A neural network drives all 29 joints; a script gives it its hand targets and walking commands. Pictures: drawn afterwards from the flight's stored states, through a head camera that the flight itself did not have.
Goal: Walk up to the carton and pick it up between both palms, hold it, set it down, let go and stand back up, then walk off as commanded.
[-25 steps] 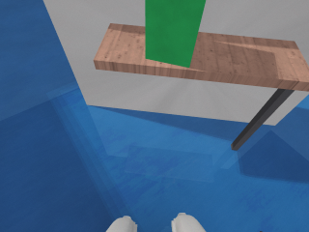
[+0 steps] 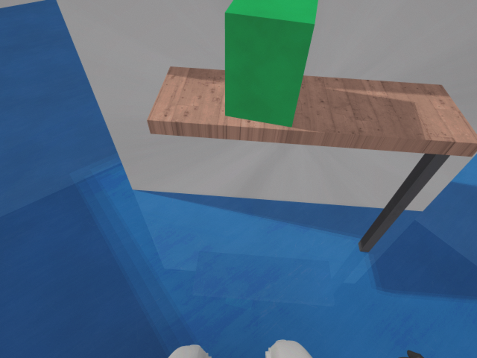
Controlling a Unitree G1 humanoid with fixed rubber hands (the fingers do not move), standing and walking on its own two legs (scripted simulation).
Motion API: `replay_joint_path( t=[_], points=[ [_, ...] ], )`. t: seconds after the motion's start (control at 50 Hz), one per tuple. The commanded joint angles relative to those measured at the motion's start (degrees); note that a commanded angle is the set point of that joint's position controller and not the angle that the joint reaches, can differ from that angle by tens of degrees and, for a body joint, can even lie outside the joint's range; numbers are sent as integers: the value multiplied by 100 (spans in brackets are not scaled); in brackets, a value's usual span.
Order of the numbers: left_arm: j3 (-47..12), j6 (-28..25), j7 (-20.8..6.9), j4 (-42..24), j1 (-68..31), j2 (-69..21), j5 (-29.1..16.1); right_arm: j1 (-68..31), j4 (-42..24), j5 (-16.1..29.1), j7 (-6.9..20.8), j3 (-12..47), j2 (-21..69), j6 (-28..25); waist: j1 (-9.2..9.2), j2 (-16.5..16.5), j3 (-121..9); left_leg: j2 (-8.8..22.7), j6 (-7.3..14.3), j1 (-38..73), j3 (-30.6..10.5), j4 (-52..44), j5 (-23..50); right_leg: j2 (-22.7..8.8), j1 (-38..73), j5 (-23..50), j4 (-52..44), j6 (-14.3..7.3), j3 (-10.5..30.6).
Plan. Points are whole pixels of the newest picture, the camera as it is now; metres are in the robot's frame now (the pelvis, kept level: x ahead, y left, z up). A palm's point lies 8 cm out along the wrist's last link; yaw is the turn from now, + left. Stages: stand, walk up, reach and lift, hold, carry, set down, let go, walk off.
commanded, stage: walk up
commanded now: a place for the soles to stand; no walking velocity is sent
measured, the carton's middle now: (269, 55) +0.80 -0.07 +0.11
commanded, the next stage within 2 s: none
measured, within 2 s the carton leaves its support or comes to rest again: neither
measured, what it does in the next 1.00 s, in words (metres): steps on the spot: right foot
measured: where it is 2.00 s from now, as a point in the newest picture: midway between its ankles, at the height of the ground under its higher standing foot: outside the picture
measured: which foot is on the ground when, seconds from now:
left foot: down 0.00-1.00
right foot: up 0.00-0.20, down 0.22-1.00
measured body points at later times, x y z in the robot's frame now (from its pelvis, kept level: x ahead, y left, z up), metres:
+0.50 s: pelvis +0.02 +0.00 +0.00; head +0.05 +0.00 +0.45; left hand +0.10 +0.30 -0.10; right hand +0.11 -0.32 -0.09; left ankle +0.04 +0.12 -0.69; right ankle +0.06 -0.13 -0.69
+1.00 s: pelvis +0.02 +0.00 +0.00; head +0.05 +0.00 +0.45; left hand +0.12 +0.30 -0.10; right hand +0.11 -0.32 -0.09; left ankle +0.04 +0.12 -0.69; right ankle +0.05 -0.13 -0.69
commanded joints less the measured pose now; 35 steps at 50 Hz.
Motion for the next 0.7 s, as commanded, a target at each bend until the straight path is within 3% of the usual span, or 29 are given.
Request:
replay_joint_path(
  t=[0.0,0.02,0.04,0.06,0.12,0.14,0.16,0.18,0.2,0.22,0.24,0.26,0.28,0.34,0.38,0.4,0.42,0.44,0.46,0.48,0.5,0.52,0.54,0.58,0.6,0.62,0.64,0.66,0.68],
  points=[
    [748,-172,37,31,547,1975,-64,-16,-439,13,-75,-666,-1728,-181,-27,712,271,1714,1394,-196,-2672,-3346,-1398,-142,-1355,-234,718,-235,-280],
    [772,-177,-2,99,625,1868,-102,-172,-412,14,-68,-597,-1567,-184,39,746,494,1530,1318,-522,-2192,-3171,-759,-163,-1064,52,524,-196,-325],
    [731,-171,-56,81,607,1711,-98,-37,-409,-13,-51,-653,-1606,-202,-18,890,362,1353,1302,-421,-2010,-3136,-609,-186,-848,84,308,-191,-540],
    [755,-181,-78,62,668,1670,-137,-31,-392,0,-14,-665,-1655,-171,-10,1233,283,1200,1325,-482,-1687,-3095,-602,-145,-605,56,221,-165,-741],
    [671,-203,-72,-83,421,1599,-88,272,-397,17,-12,-664,-1574,-186,-280,1193,-328,1352,1404,668,-1836,-2526,763,-207,-694,-43,-708,-107,-713],
    [636,-263,-61,-91,458,1502,-116,132,-349,72,-19,-627,-1548,-180,-123,1182,-426,1257,1351,782,-1459,-2075,1688,-186,-443,107,-1372,-185,-780],
    [593,-308,-42,-19,632,1429,-111,43,-451,94,-10,-598,-1435,-150,-42,869,-751,1136,1278,620,-1170,-1687,2147,-161,164,508,-2077,-251,-811],
    [579,-371,-17,117,980,1372,-124,-309,-524,174,-11,-523,-1346,-105,277,644,-1004,876,1072,348,-696,-948,2725,0,882,1251,-2814,-286,-941],
    [713,-411,44,257,1385,1667,-95,-354,-612,243,-22,-453,-1120,-116,467,193,-1375,606,716,-261,-259,158,3048,-79,1858,1806,-2867,-363,-258],
    [825,-468,75,159,1436,2102,-36,-159,-621,311,-40,-278,-665,-134,519,-960,-1583,144,264,-1114,-95,1177,1839,-1306,2296,2880,-3218,-704,2011],
    [802,-432,90,133,1211,2209,-30,-245,-585,279,-98,-290,-805,-85,263,-795,-1613,47,130,-1484,-110,938,-529,-2022,2432,3257,-3230,-1375,3225],
    [771,-398,68,64,982,2256,-52,-355,-502,231,-141,-409,-1173,-16,263,-179,-1453,167,215,-1177,-409,854,-1133,-2256,1783,2593,-3292,-1616,3482],
    [737,-383,63,65,826,2203,-11,-509,-444,209,-156,-422,-1178,-23,220,-227,-1101,235,230,-1096,-451,818,-1092,-2067,1344,2578,-3288,-1680,3205],
    [655,-321,29,-103,268,1982,-3,-76,-231,209,-95,-464,-1087,-75,-18,-855,-887,276,240,-645,-5,325,-559,-1722,625,2419,-3075,-1461,2212],
    [671,-290,-1,-178,-30,2036,32,192,-135,174,-73,-495,-1191,-72,-148,-756,-848,232,274,-154,70,34,-199,-1625,112,1531,-3144,-1355,2142],
    [629,-251,-21,-217,-126,2021,-14,334,-64,165,-70,-477,-1155,-107,-206,-978,-890,136,322,181,230,-423,124,-1450,-133,1342,-3009,-1235,1752],
    [590,-210,-41,-231,-279,1910,-26,507,10,161,-74,-499,-1178,-144,-301,-754,-880,108,329,818,333,-958,478,-1198,-568,1031,-2824,-1061,1413],
    [545,-195,-34,-262,-379,1718,-56,568,18,127,-94,-522,-1152,-208,-409,-402,-636,240,376,957,14,-1693,413,-998,-801,1210,-2398,-843,1052],
    [457,-173,-44,-228,-317,1470,-89,590,49,55,-118,-573,-1321,-243,-385,214,-743,682,599,1133,-1122,-2262,-56,-647,-1167,1291,-1458,-586,533],
    [450,-154,-50,-220,-293,1354,-114,378,-57,51,-143,-580,-1598,-265,-262,716,-486,1541,996,583,-2724,-3176,-1071,-10,-1310,610,-570,-341,-135],
    [525,-145,-8,-128,-129,1706,-115,54,-146,105,-107,-544,-1831,-269,-153,786,-428,2052,1406,310,-3107,-3362,-802,-50,-1059,-226,-313,-255,-352],
    [574,-171,-14,-27,37,1858,-90,-394,-207,113,-77,-538,-1854,-240,-8,606,-370,2045,1599,-23,-2842,-3071,-666,-132,-546,-273,-506,-221,-466],
    [551,-195,-44,68,222,1747,-120,-578,-298,125,-70,-508,-1643,-240,177,583,-247,1832,1458,-421,-2300,-2828,-412,-152,-160,-24,-809,-289,-476],
    [646,-278,-76,119,438,1746,-99,-698,-304,106,-47,-380,-1441,-201,296,511,-414,958,854,-797,-1144,-2048,227,-142,703,956,-1848,-495,-172],
    [688,-310,-71,155,519,1810,-78,-506,-294,146,-42,-376,-1230,-202,280,70,-742,592,547,-948,-709,-1375,668,-422,1251,1463,-2115,-685,464],
    [716,-353,-50,94,562,1918,-30,-412,-309,155,-48,-329,-1127,-191,237,-113,-1064,257,329,-1075,-253,-497,787,-1070,1448,1569,-2589,-981,1629],
    [728,-375,-41,79,478,2127,-41,-327,-309,158,-66,-341,-1033,-186,118,-337,-1163,210,166,-844,73,-69,375,-1583,1291,1811,-2904,-1298,2544],
    [713,-338,-36,29,338,2226,-77,-339,-271,154,-79,-384,-1138,-159,85,-274,-1198,119,216,-633,-40,-112,-200,-1788,961,1638,-3035,-1552,2763],
    [659,-325,-36,18,114,2215,-61,-374,-253,158,-80,-432,-1214,-156,-13,-265,-909,177,250,-330,-72,-325,-213,-1744,399,1574,-3065,-1502,2560]
  ],
)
